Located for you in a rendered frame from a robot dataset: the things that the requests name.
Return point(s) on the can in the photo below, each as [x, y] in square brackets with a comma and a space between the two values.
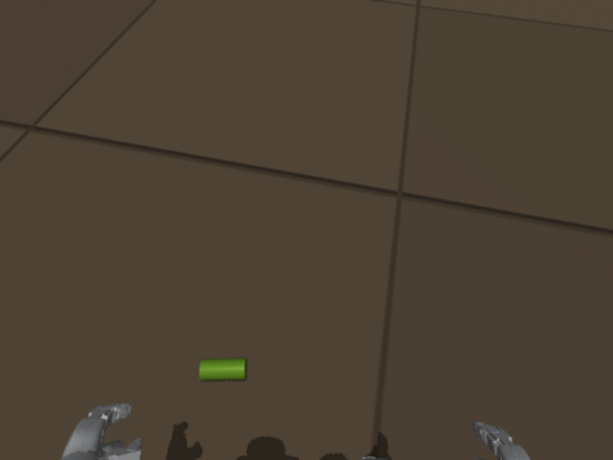
[223, 369]

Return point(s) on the left robot hand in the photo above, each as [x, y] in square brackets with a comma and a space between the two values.
[89, 433]

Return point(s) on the right robot hand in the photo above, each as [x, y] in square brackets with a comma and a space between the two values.
[499, 442]

